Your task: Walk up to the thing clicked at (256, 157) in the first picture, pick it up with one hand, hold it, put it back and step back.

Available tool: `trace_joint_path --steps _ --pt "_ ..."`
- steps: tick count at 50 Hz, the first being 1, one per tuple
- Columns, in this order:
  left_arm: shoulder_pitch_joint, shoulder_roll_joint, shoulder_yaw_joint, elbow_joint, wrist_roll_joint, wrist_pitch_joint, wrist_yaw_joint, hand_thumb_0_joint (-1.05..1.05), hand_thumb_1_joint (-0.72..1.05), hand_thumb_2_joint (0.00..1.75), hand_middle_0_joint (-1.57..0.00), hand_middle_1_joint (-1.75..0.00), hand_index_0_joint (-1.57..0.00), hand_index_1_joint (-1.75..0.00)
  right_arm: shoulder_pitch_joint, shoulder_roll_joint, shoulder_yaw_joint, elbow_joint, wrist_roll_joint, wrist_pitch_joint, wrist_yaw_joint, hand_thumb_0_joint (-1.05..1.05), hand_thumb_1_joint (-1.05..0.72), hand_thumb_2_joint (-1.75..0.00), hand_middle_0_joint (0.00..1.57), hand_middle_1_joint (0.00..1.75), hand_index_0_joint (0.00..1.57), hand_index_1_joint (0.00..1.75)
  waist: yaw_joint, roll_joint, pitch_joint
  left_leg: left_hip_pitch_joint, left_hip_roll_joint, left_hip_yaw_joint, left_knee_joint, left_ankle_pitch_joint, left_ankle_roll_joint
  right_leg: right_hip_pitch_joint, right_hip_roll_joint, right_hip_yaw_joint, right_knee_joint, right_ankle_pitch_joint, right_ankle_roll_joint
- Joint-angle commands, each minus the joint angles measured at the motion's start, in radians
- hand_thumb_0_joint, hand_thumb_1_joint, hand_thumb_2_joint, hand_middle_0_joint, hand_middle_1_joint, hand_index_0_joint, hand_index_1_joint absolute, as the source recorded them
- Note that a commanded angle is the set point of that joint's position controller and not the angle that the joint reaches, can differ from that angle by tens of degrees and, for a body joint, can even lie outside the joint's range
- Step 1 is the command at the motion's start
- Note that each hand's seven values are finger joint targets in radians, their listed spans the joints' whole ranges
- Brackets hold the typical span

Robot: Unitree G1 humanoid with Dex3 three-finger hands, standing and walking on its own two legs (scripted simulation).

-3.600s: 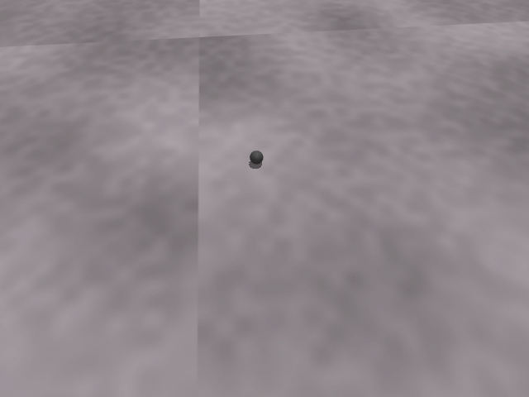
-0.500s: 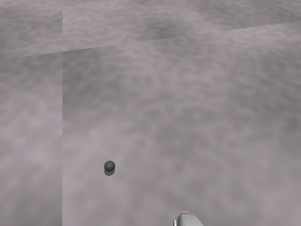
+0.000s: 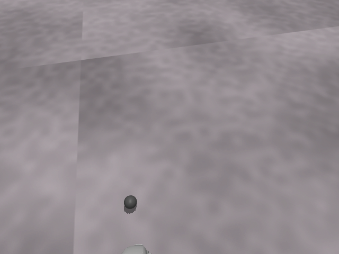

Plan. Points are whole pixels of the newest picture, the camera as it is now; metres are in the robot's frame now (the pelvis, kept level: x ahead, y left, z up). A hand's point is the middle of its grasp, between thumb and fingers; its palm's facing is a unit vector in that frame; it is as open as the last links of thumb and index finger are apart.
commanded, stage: walk up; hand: left
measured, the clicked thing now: (130, 202) +0.48 +0.25 -0.72
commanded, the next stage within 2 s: stand in 1.68 s
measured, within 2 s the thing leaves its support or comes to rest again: neither
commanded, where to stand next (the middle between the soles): +0.10 -0.01 m, yaw -1 degrees
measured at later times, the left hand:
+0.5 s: hand out of the picture +0.08 +0.28 -0.15, palm faces -0.04 -0.92 -0.40, open 7.4 cm
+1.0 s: hand (79, 243) +0.17 +0.25 -0.14, palm faces -0.03 -0.94 -0.33, open 7.4 cm
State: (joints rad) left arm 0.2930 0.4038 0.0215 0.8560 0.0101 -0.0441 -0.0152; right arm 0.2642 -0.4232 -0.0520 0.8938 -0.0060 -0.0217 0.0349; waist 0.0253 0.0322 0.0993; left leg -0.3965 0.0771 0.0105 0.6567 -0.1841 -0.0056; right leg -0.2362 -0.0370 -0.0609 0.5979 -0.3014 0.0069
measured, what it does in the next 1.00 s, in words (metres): steps on the spot: left foot, then right foot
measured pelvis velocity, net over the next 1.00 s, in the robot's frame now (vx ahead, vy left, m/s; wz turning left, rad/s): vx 0.06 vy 0.00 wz -0.02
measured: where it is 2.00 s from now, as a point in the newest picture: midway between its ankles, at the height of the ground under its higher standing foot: outside the picture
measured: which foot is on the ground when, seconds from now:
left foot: up 0.00-0.00, down 0.02-1.00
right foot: down 0.00-0.04, up 0.06-0.32, down 0.34-1.00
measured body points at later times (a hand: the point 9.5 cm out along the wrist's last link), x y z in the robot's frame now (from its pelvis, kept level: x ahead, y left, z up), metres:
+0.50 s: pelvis +0.04 +0.01 +0.00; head +0.05 +0.00 +0.45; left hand +0.08 +0.33 -0.12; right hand +0.12 -0.31 -0.13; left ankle +0.09 +0.13 -0.73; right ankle +0.05 -0.13 -0.73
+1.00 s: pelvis +0.06 +0.00 +0.02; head +0.06 +0.01 +0.47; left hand +0.17 +0.30 -0.11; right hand +0.14 -0.31 -0.10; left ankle +0.09 +0.13 -0.73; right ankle +0.05 -0.13 -0.73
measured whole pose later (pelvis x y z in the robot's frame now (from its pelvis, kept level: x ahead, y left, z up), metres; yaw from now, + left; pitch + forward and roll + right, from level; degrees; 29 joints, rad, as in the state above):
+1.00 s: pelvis +0.06 +0.00 +0.02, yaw -1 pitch -3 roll +0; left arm 0.07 0.36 0.00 1.12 0.00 -0.01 -0.01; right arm 0.09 -0.37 0.00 1.12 0.00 -0.02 0.01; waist -0.01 -0.01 0.04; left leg -0.18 0.04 0.02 0.42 -0.19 -0.02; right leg -0.11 -0.03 -0.03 0.40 -0.24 0.02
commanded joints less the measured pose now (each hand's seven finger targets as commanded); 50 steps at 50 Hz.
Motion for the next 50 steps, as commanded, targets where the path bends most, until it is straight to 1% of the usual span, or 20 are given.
trace_joint_path --steps 1,2,3,4,5,8,13,16,17,18,19,20,21,22,24,25,28,37,41,50 --pt "-0.053 0.159 0.042 -0.069 -0.016 0.007 0.017 0.00 0.90 0.90 -0.20 -0.30 -0.20 -0.30 0.103 -0.191 -0.055 0.002 -0.013 -0.046 -0.040 0.00 -0.90 -0.90 0.20 0.30 0.20 0.30 -0.058 0.027 -0.131 0.294 0.039 -0.066 -0.213 0.170 0.037 -0.184 -0.080 0.053 0.103 0.128 -0.099" --pt "0.023 0.117 0.029 -0.076 -0.019 0.012 0.013 0.00 0.90 0.90 -0.20 -0.30 -0.20 -0.30 0.114 -0.269 -0.072 -0.019 -0.023 -0.057 -0.038 0.00 -0.90 -0.90 0.20 0.30 0.20 0.30 -0.039 0.208 -0.155 0.323 0.229 -0.371 -0.317 -0.012 0.111 -0.273 0.034 0.009 0.255 -0.180 -0.054" --pt "0.052 0.189 0.048 -0.037 -0.018 0.025 0.022 0.00 0.90 0.90 -0.20 -0.30 -0.20 -0.30 0.079 -0.324 -0.083 -0.033 -0.011 -0.055 -0.034 0.00 -0.90 -0.90 0.20 0.30 0.20 0.30 -0.040 0.159 -0.142 0.287 0.316 -0.510 -0.386 -0.259 0.229 -0.294 0.036 0.068 0.357 -0.297 -0.057" --pt "0.037 0.230 0.058 -0.010 -0.004 0.030 0.026 0.00 0.90 0.90 -0.20 -0.30 -0.20 -0.30 0.046 -0.328 -0.093 -0.029 -0.011 -0.048 -0.035 0.00 -0.90 -0.90 0.20 0.30 0.20 0.30 -0.045 0.157 -0.113 0.246 0.328 -0.551 -0.405 -0.410 0.260 -0.297 -0.010 0.099 0.408 -0.296 -0.051" --pt "0.019 0.240 0.064 0.002 -0.001 0.030 0.023 0.00 0.90 0.90 -0.20 -0.30 -0.20 -0.30 0.016 -0.296 -0.084 -0.036 -0.012 -0.044 -0.038 0.00 -0.90 -0.90 0.20 0.30 0.20 0.30 -0.039 0.144 -0.081 0.206 0.283 -0.476 -0.411 -0.440 0.245 -0.303 -0.022 0.113 0.410 -0.272 -0.050" --pt "0.043 0.218 0.067 0.039 -0.002 0.028 0.010 0.00 0.90 0.90 -0.20 -0.30 -0.20 -0.30 -0.040 -0.250 -0.061 -0.047 -0.018 -0.047 -0.037 0.00 -0.90 -0.90 0.20 0.30 0.20 0.30 -0.017 0.190 -0.068 0.143 0.177 -0.275 -0.372 -0.297 0.186 -0.235 -0.033 0.097 0.320 -0.175 -0.044" --pt "0.022 0.176 0.064 0.067 0.006 0.017 0.007 0.00 0.90 0.90 -0.20 -0.30 -0.20 -0.30 -0.060 -0.236 -0.051 -0.052 -0.020 -0.033 -0.033 0.00 -0.90 -0.90 0.20 0.30 0.20 0.30 -0.033 0.168 -0.090 0.108 0.163 -0.201 -0.310 -0.178 0.196 -0.107 0.004 0.041 0.115 -0.139 -0.022" --pt "0.061 0.159 0.066 0.113 0.013 0.009 0.017 0.00 0.90 0.90 -0.20 -0.30 -0.20 -0.30 -0.122 -0.213 -0.036 -0.059 -0.007 -0.014 -0.029 0.00 -0.90 -0.90 0.20 0.30 0.20 0.30 0.007 0.113 -0.099 -0.012 0.137 -0.145 -0.223 -0.204 0.154 0.072 0.033 0.002 -0.061 0.006 -0.032" --pt "0.067 0.164 0.067 0.117 0.018 0.005 0.023 0.00 0.90 0.90 -0.20 -0.30 -0.20 -0.30 -0.135 -0.182 -0.023 -0.058 -0.001 -0.008 -0.029 0.00 -0.90 -0.90 0.20 0.30 0.20 0.30 0.021 0.069 -0.102 -0.032 0.115 -0.120 -0.170 -0.229 0.120 0.099 0.021 0.031 -0.132 0.026 -0.042" --pt "0.034 0.203 0.076 0.106 0.027 -0.002 0.025 0.00 0.90 0.90 -0.20 -0.30 -0.20 -0.30 -0.107 -0.139 -0.009 -0.055 0.006 -0.007 -0.028 0.00 -0.90 -0.90 0.20 0.30 0.20 0.30 0.005 -0.053 -0.096 -0.063 0.066 -0.080 -0.088 -0.233 0.078 0.096 -0.064 0.179 -0.212 -0.037 -0.073" --pt "-0.017 0.248 0.079 0.086 0.030 -0.012 0.027 0.00 0.90 0.90 -0.20 -0.30 -0.20 -0.30 -0.104 -0.103 0.002 -0.051 0.011 -0.004 -0.027 0.00 -0.90 -0.90 0.20 0.30 0.20 0.30 -0.017 -0.175 -0.055 -0.087 -0.028 -0.020 0.026 -0.251 0.025 0.012 -0.209 0.434 -0.331 -0.178 -0.130" --pt "-0.105 0.292 0.080 0.073 0.023 -0.009 0.024 0.00 0.90 0.90 -0.20 -0.30 -0.20 -0.30 -0.107 -0.140 -0.010 -0.025 0.006 -0.001 -0.033 0.00 -0.90 -0.90 0.20 0.30 0.20 0.30 -0.025 -0.199 -0.024 -0.016 -0.049 -0.003 0.094 -0.313 0.027 -0.108 -0.283 0.477 -0.362 -0.284 -0.202" --pt "-0.160 0.278 0.073 0.060 0.019 -0.006 0.019 0.00 0.90 0.90 -0.20 -0.30 -0.20 -0.30 -0.071 -0.162 -0.019 0.006 0.003 -0.005 -0.033 0.00 -0.90 -0.90 0.20 0.30 0.20 0.30 -0.051 -0.178 -0.005 0.082 -0.029 -0.020 0.067 -0.283 0.025 -0.177 -0.265 0.425 -0.308 -0.217 -0.208" --pt "-0.191 0.243 0.060 0.055 0.011 -0.004 0.017 0.00 0.90 0.90 -0.20 -0.30 -0.20 -0.30 -0.052 -0.156 -0.014 0.028 0.005 -0.015 -0.033 0.00 -0.90 -0.90 0.20 0.30 0.20 0.30 -0.072 -0.156 -0.017 0.144 -0.029 -0.016 -0.049 -0.226 0.029 -0.178 -0.206 0.309 -0.249 -0.086 -0.169" --pt "-0.177 0.189 0.045 0.070 -0.002 -0.008 0.018 0.00 0.90 0.90 -0.20 -0.30 -0.20 -0.30 -0.065 -0.167 -0.015 0.057 0.013 -0.029 -0.034 0.00 -0.90 -0.90 0.20 0.30 0.20 0.30 -0.064 -0.131 -0.084 0.218 0.013 -0.060 -0.145 0.085 0.041 -0.101 -0.112 0.165 -0.164 0.159 -0.085" --pt "-0.157 0.183 0.041 0.085 -0.007 -0.009 0.017 0.00 0.90 0.90 -0.20 -0.30 -0.20 -0.30 -0.081 -0.175 -0.015 0.057 0.013 -0.032 -0.035 0.00 -0.90 -0.90 0.20 0.30 0.20 0.30 -0.048 -0.126 -0.119 0.232 0.032 -0.097 -0.154 0.151 0.054 -0.068 -0.084 0.142 -0.138 0.220 -0.068" --pt "-0.134 0.196 0.039 0.115 -0.010 -0.002 0.016 0.00 0.90 0.90 -0.20 -0.30 -0.20 -0.30 -0.131 -0.178 -0.002 0.070 0.010 -0.027 -0.031 0.00 -0.90 -0.90 0.20 0.30 0.20 0.30 -0.019 -0.109 -0.094 0.178 0.037 -0.108 -0.181 0.019 0.058 -0.033 -0.077 0.152 -0.195 0.029 -0.060" --pt "-0.199 0.174 0.027 0.168 -0.016 0.008 0.021 0.00 0.90 0.90 -0.20 -0.30 -0.20 -0.30 -0.176 -0.166 0.009 0.146 0.007 -0.031 -0.038 0.00 -0.90 -0.90 0.20 0.30 0.20 0.30 -0.013 0.013 -0.156 0.214 0.059 -0.105 -0.268 0.212 0.048 0.115 -0.077 0.106 -0.187 0.217 -0.049" --pt "-0.223 0.178 0.026 0.190 -0.011 0.010 0.021 0.00 0.90 0.90 -0.20 -0.30 -0.20 -0.30 -0.206 -0.154 0.011 0.157 0.007 -0.026 -0.038 0.00 -0.90 -0.90 0.20 0.30 0.20 0.30 -0.017 -0.013 -0.144 0.233 0.046 -0.079 -0.265 0.193 0.043 0.115 -0.085 0.108 -0.231 0.235 -0.045" --pt "-0.276 0.170 0.024 0.215 -0.002 0.013 0.016 0.00 0.90 0.90 -0.20 -0.30 -0.20 -0.30 -0.235 -0.150 0.013 0.178 -0.001 -0.017 -0.035 0.00 -0.90 -0.90 0.20 0.30 0.20 0.30 -0.029 -0.015 -0.097 0.232 0.038 -0.082 -0.325 0.045 0.034 0.088 -0.080 0.116 -0.307 0.107 -0.034"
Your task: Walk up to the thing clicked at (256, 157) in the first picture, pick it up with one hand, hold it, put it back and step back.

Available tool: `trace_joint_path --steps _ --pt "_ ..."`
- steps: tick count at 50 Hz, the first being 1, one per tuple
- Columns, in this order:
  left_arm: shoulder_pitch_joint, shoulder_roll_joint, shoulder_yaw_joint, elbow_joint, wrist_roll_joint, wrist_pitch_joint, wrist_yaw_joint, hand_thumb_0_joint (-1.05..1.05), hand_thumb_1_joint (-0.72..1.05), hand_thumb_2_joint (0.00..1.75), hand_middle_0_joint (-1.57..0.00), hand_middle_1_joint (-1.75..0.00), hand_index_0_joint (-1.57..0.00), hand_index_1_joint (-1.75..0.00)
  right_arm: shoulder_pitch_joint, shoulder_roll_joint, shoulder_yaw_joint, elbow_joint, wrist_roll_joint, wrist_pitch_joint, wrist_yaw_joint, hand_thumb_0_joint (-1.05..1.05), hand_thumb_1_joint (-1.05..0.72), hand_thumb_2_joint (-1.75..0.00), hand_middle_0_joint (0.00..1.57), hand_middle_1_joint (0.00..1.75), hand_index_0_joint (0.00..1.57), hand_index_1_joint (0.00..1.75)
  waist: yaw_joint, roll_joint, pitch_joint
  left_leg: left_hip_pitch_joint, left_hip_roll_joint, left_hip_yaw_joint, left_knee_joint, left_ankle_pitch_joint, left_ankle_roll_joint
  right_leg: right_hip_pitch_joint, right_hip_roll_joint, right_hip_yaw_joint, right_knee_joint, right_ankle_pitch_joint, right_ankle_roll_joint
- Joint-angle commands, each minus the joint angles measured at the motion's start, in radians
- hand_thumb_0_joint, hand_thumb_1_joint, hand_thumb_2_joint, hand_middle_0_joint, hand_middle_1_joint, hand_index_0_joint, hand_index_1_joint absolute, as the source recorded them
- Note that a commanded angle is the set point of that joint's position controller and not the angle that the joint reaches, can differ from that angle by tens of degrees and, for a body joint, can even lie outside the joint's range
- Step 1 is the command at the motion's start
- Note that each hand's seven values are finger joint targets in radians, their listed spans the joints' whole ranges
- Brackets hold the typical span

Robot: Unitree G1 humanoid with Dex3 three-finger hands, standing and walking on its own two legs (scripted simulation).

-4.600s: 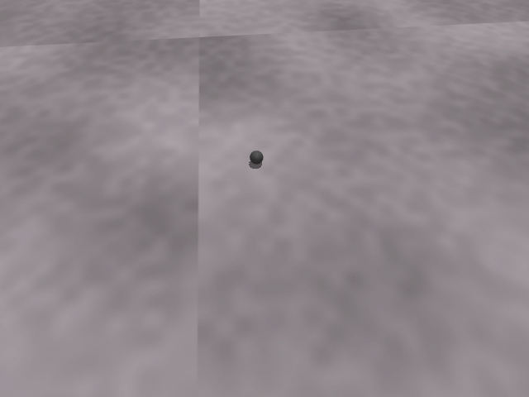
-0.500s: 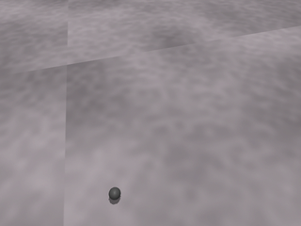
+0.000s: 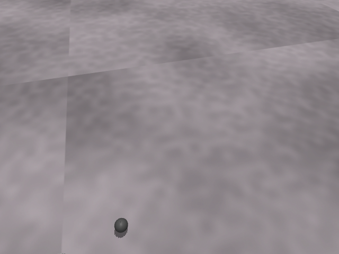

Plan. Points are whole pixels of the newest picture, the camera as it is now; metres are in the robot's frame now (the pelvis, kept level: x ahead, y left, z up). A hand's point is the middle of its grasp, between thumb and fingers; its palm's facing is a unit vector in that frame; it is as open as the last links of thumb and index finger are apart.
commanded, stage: walk up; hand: left
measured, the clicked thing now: (121, 225) +0.42 +0.25 -0.74
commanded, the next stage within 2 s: stand in 0.68 s
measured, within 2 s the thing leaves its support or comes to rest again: neither
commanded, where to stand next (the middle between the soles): +0.04 -0.01 m, yaw +0 degrees
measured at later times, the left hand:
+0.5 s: hand out of the picture +0.09 +0.25 -0.15, palm faces +0.01 -0.94 -0.34, open 7.4 cm
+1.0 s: hand out of the picture +0.09 +0.25 -0.15, palm faces -0.01 -0.94 -0.34, open 7.4 cm
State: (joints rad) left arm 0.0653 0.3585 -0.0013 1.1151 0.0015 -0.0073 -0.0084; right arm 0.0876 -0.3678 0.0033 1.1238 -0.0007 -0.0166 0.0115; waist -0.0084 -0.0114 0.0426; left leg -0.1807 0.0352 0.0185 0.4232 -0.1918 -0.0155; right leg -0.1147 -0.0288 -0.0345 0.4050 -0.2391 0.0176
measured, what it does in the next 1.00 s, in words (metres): stands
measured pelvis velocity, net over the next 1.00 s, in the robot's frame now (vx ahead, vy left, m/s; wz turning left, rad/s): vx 0.00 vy -0.01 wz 0.01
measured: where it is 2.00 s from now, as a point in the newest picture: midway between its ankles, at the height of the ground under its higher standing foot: outside the picture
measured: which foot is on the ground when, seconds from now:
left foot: down 0.00-1.00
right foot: down 0.00-1.00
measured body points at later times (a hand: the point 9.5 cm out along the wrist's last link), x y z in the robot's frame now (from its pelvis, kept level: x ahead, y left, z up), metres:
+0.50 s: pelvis +0.01 +0.00 +0.00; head +0.02 +0.00 +0.45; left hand +0.09 +0.30 -0.13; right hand +0.10 -0.30 -0.13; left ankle +0.03 +0.13 -0.74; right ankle -0.01 -0.13 -0.74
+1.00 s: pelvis +0.00 -0.01 +0.01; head +0.01 -0.01 +0.46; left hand +0.09 +0.30 -0.13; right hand +0.10 -0.30 -0.13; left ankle +0.03 +0.13 -0.74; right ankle -0.01 -0.13 -0.74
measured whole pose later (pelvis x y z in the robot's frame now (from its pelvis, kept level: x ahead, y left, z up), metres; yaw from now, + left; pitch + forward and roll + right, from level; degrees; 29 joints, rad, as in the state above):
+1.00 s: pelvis +0.00 -0.01 +0.01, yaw +0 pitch -3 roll +0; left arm 0.08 0.35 0.00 1.14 0.00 0.00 0.00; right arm 0.06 -0.35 0.01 1.14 0.00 0.00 0.01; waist 0.00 0.00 0.06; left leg -0.13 0.04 0.01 0.32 -0.14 -0.03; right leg -0.07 -0.02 -0.04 0.31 -0.20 0.01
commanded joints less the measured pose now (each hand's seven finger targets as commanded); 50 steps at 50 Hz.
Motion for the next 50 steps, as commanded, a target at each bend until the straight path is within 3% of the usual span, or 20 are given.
trace_joint_path --steps 1,8,33,34,37,40,50 --pt "-0.056 0.215 0.047 -0.042 0.008 -0.023 0.008 0.00 0.90 0.90 -0.20 -0.30 -0.20 -0.30 -0.053 -0.205 -0.042 -0.047 -0.007 -0.022 -0.011 0.00 -0.90 -0.90 0.20 0.30 0.20 0.30 0.000 0.024 -0.047 0.018 0.080 -0.091 -0.098 0.042 0.042 -0.029 -0.090 0.094 -0.118 0.037 -0.045" --pt "-0.047 0.213 0.052 -0.032 0.006 -0.026 0.008 0.00 0.90 0.90 -0.20 -0.30 -0.20 -0.30 -0.048 -0.203 -0.041 -0.041 -0.007 -0.023 -0.014 0.00 -0.90 -0.90 0.20 0.30 0.20 0.30 0.001 0.009 -0.086 0.065 0.077 -0.078 -0.080 0.153 0.035 -0.004 -0.093 0.085 -0.124 0.124 -0.042" --pt "-0.021 0.199 0.061 -0.029 0.008 -0.017 0.014 0.00 0.90 0.90 -0.20 -0.30 -0.20 -0.30 -0.045 -0.194 -0.045 -0.037 -0.009 -0.016 -0.021 0.00 -0.90 -0.90 0.20 0.30 0.20 0.30 0.008 0.022 -0.074 0.072 0.084 -0.081 -0.100 0.219 0.039 0.040 -0.093 0.059 -0.122 0.190 -0.031" --pt "-0.023 0.201 0.053 -0.030 0.004 -0.021 0.018 0.00 0.90 0.90 -0.20 -0.30 -0.20 -0.30 -0.077 -0.185 -0.040 -0.047 -0.007 -0.014 -0.022 0.00 -0.90 -0.90 0.20 0.30 0.20 0.30 0.011 0.018 -0.024 0.055 0.103 -0.097 -0.112 0.291 0.026 0.013 -0.110 0.071 -0.128 0.253 -0.025" --pt "-0.018 0.201 0.056 -0.032 0.002 -0.021 0.019 0.00 0.90 0.90 -0.20 -0.30 -0.20 -0.30 -0.060 -0.194 -0.041 -0.044 -0.004 -0.015 -0.025 0.00 -0.90 -0.90 0.20 0.30 0.20 0.30 0.008 0.037 -0.079 0.097 0.110 -0.090 -0.109 0.334 0.024 0.049 -0.114 0.072 -0.117 0.293 -0.028" --pt "-0.019 0.198 0.054 -0.031 0.003 -0.020 0.019 0.00 0.90 0.90 -0.20 -0.30 -0.20 -0.30 -0.064 -0.193 -0.042 -0.041 -0.004 -0.016 -0.024 0.00 -0.90 -0.90 0.20 0.30 0.20 0.30 0.008 0.038 -0.109 0.112 0.113 -0.088 -0.112 0.324 0.023 0.068 -0.116 0.072 -0.121 0.285 -0.028" --pt "-0.023 0.209 0.045 -0.029 0.005 -0.022 0.016 0.00 0.90 0.90 -0.20 -0.30 -0.20 -0.30 -0.062 -0.187 -0.037 -0.032 -0.006 -0.009 -0.015 0.00 -0.90 -0.90 0.20 0.30 0.20 0.30 0.001 -0.004 -0.067 0.088 0.102 -0.091 -0.150 0.157 0.019 0.017 -0.111 0.081 -0.163 0.133 -0.027"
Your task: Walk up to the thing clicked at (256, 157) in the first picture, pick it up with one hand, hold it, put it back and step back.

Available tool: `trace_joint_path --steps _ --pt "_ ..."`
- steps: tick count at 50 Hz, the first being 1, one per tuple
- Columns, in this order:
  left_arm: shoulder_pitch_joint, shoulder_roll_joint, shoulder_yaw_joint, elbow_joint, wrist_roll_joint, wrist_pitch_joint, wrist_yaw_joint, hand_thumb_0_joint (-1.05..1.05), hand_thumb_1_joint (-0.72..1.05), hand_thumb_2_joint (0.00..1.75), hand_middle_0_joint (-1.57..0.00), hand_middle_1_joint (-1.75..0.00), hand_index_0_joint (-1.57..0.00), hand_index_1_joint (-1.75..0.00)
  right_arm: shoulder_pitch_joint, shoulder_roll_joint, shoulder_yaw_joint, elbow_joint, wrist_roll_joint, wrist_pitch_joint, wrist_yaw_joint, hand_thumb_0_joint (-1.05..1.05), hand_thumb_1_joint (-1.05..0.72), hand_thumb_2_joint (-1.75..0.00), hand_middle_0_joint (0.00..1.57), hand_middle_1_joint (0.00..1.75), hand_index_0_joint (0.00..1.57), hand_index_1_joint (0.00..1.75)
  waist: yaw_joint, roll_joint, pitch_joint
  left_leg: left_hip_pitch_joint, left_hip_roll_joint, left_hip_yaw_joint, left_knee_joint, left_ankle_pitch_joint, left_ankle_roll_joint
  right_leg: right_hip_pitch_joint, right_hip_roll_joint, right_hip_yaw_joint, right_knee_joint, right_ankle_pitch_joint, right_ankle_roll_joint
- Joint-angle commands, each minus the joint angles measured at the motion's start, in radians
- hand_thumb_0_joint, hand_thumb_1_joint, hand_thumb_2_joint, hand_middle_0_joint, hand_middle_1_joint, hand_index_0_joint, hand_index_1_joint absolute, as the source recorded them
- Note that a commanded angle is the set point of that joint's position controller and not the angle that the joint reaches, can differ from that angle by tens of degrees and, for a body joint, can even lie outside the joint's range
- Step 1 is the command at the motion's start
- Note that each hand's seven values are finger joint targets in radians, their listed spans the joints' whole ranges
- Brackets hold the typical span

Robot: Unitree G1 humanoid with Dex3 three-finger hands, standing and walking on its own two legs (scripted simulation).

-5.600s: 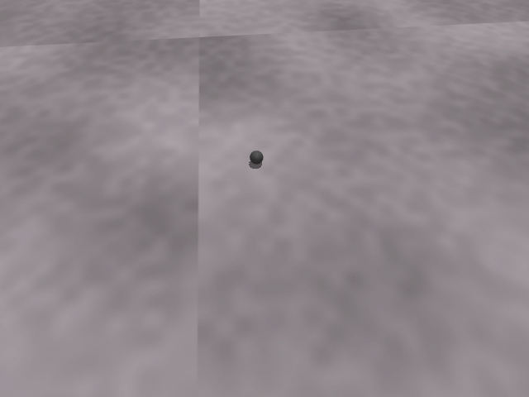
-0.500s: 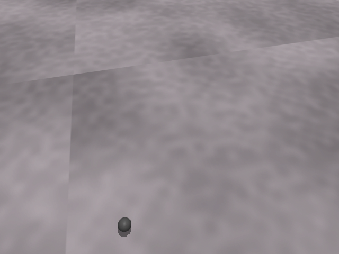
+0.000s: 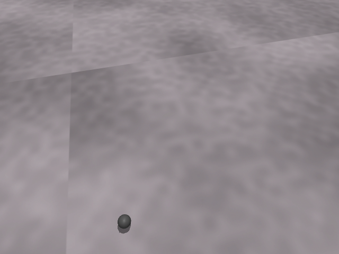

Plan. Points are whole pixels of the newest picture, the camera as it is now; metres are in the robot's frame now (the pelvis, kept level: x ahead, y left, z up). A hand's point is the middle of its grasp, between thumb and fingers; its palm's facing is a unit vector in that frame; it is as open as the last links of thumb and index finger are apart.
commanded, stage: stand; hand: left
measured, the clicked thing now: (124, 221) +0.41 +0.26 -0.75
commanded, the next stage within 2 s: none
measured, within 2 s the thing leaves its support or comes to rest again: neither
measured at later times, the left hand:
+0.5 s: hand out of the picture +0.07 +0.25 -0.16, palm faces -0.03 -0.94 -0.34, open 7.4 cm
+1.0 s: hand out of the picture +0.07 +0.25 -0.16, palm faces -0.03 -0.94 -0.35, open 7.4 cm
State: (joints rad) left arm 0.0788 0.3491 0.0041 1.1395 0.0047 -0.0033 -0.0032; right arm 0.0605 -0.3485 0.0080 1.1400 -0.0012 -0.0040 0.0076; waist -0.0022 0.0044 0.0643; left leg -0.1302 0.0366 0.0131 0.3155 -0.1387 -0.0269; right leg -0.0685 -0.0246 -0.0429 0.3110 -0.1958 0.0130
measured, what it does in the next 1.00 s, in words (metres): stands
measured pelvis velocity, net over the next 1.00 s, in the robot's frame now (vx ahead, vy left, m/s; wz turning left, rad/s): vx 0.01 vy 0.00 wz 0.00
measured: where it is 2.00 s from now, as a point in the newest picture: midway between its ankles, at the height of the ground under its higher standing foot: outside the picture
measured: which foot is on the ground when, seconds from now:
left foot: down 0.00-1.00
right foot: down 0.00-1.00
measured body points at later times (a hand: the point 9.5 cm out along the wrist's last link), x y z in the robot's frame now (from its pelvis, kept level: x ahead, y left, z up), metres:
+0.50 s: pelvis +0.00 +0.00 +0.00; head +0.01 +0.00 +0.45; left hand +0.07 +0.30 -0.14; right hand +0.07 -0.30 -0.13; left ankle +0.02 +0.14 -0.75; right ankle -0.01 -0.12 -0.75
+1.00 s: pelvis +0.01 +0.00 +0.00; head +0.02 +0.00 +0.45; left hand +0.08 +0.30 -0.13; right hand +0.08 -0.30 -0.13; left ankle +0.02 +0.14 -0.75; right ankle -0.01 -0.12 -0.75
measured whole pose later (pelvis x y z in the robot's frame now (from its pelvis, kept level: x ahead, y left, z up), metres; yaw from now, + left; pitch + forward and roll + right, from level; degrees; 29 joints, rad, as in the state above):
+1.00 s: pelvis +0.01 +0.00 +0.00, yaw +0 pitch -2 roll +0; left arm 0.12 0.36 0.00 1.13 0.01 0.00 0.00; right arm 0.10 -0.35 0.01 1.14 -0.01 0.00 0.01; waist 0.00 0.00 0.05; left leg -0.13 0.04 0.01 0.32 -0.15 -0.03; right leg -0.08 -0.02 -0.04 0.32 -0.21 0.01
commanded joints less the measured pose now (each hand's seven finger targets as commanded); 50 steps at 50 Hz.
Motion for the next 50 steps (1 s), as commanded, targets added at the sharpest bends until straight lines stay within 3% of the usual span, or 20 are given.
trace_joint_path --steps 1,4,7,12,17,22,34,42,50 --pt "-0.035 0.217 0.039 -0.054 0.002 -0.026 0.010 0.00 0.90 0.90 -0.20 -0.30 -0.20 -0.30 -0.036 -0.214 -0.044 -0.049 -0.006 -0.022 -0.011 0.00 -0.90 -0.90 0.20 0.30 0.20 0.30 -0.005 -0.015 -0.088 0.035 0.099 -0.085 -0.042 0.080 0.033 -0.035 -0.116 0.092 -0.078 0.073 -0.021" --pt "-0.039 0.220 0.040 -0.056 0.005 -0.023 0.008 0.00 0.90 0.90 -0.20 -0.30 -0.20 -0.30 -0.029 -0.210 -0.045 -0.045 -0.009 -0.022 -0.010 0.00 -0.90 -0.90 0.20 0.30 0.20 0.30 -0.006 -0.006 -0.067 0.013 0.092 -0.089 -0.054 0.003 0.028 -0.059 -0.112 0.093 -0.080 -0.005 -0.023" --pt "-0.034 0.224 0.040 -0.060 0.007 -0.022 0.008 0.00 0.90 0.90 -0.20 -0.30 -0.20 -0.30 -0.027 -0.207 -0.048 -0.046 -0.011 -0.020 -0.007 0.00 -0.90 -0.90 0.20 0.30 0.20 0.30 -0.003 -0.020 -0.056 0.003 0.092 -0.093 -0.051 -0.001 0.031 -0.073 -0.110 0.094 -0.084 -0.036 -0.024" --pt "-0.016 0.214 0.036 -0.062 0.007 -0.026 0.008 0.00 0.90 0.90 -0.20 -0.30 -0.20 -0.30 -0.021 -0.208 -0.050 -0.046 -0.011 -0.023 -0.007 0.00 -0.90 -0.90 0.20 0.30 0.20 0.30 -0.002 -0.007 -0.072 0.012 0.095 -0.096 -0.041 0.029 0.034 -0.065 -0.112 0.093 -0.076 0.000 -0.026" --pt "-0.013 0.216 0.036 -0.065 0.000 -0.028 0.008 0.00 0.90 0.90 -0.20 -0.30 -0.20 -0.30 0.000 -0.211 -0.047 -0.039 -0.008 -0.027 -0.010 0.00 -0.90 -0.90 0.20 0.30 0.20 0.30 -0.003 0.016 -0.106 0.032 0.099 -0.091 -0.033 0.123 0.033 -0.032 -0.119 0.100 -0.056 0.102 -0.031" --pt "0.002 0.218 0.034 -0.063 0.004 -0.027 0.009 0.00 0.90 0.90 -0.20 -0.30 -0.20 -0.30 -0.005 -0.208 -0.044 -0.042 -0.007 -0.025 -0.012 0.00 -0.90 -0.90 0.20 0.30 0.20 0.30 0.002 -0.002 -0.101 0.041 0.103 -0.090 -0.028 0.144 0.033 -0.042 -0.115 0.091 -0.050 0.113 -0.030" --pt "0.003 0.213 0.033 -0.063 0.005 -0.023 0.008 0.00 0.90 0.90 -0.20 -0.30 -0.20 -0.30 -0.001 -0.217 -0.043 -0.049 -0.007 -0.023 -0.012 0.00 -0.90 -0.90 0.20 0.30 0.20 0.30 0.001 0.008 -0.072 0.020 0.098 -0.090 -0.043 0.060 0.032 -0.054 -0.114 0.096 -0.068 0.045 -0.028" --pt "-0.001 0.217 0.035 -0.071 0.002 -0.028 0.008 0.00 0.90 0.90 -0.20 -0.30 -0.20 -0.30 -0.002 -0.216 -0.041 -0.055 -0.009 -0.027 -0.012 0.00 -0.90 -0.90 0.20 0.30 0.20 0.30 0.002 0.010 -0.094 0.046 0.104 -0.087 -0.032 0.144 0.033 -0.041 -0.116 0.093 -0.055 0.121 -0.029" --pt "0.003 0.220 0.034 -0.069 0.002 -0.027 0.010 0.00 0.90 0.90 -0.20 -0.30 -0.20 -0.30 0.002 -0.208 -0.040 -0.054 -0.007 -0.024 -0.013 0.00 -0.90 -0.90 0.20 0.30 0.20 0.30 0.001 -0.006 -0.092 0.045 0.106 -0.083 -0.029 0.143 0.032 -0.031 -0.118 0.094 -0.057 0.129 -0.028"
